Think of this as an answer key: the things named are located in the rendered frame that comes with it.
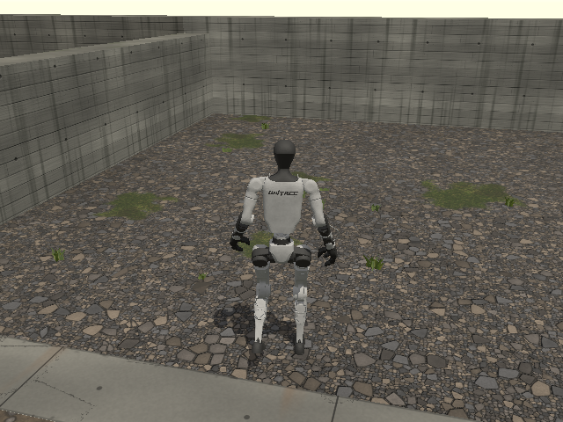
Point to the robot left hand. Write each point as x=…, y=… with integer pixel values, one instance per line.
x=234, y=242

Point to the robot right forearm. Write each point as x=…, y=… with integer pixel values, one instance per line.
x=326, y=235

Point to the robot right hand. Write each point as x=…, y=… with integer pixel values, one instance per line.
x=327, y=253

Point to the robot left forearm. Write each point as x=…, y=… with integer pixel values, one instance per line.
x=239, y=229

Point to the right robot upper arm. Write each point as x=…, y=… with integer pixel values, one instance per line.
x=311, y=187

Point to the robot left shin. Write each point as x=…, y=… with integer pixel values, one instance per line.
x=260, y=313

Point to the left robot upper arm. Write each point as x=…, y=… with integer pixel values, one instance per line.
x=255, y=185

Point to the robot left foot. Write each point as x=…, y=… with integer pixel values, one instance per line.
x=258, y=347

